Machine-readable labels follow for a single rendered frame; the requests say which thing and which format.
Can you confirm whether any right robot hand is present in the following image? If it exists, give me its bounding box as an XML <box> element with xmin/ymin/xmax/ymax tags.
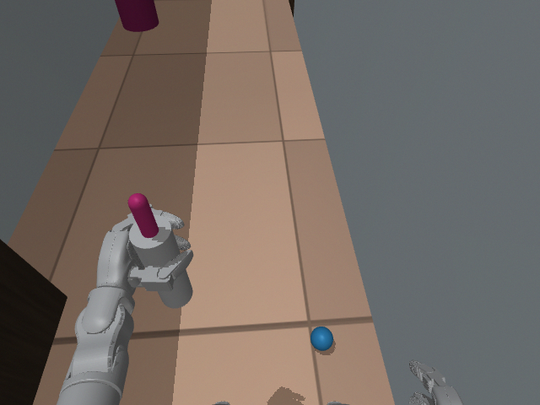
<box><xmin>408</xmin><ymin>360</ymin><xmax>464</xmax><ymax>405</ymax></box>

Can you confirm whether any left robot arm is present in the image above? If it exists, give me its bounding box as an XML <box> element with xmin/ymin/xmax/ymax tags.
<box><xmin>57</xmin><ymin>286</ymin><xmax>135</xmax><ymax>405</ymax></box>

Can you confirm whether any left robot hand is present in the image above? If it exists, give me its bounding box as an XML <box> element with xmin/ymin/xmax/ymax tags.
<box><xmin>96</xmin><ymin>204</ymin><xmax>193</xmax><ymax>296</ymax></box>

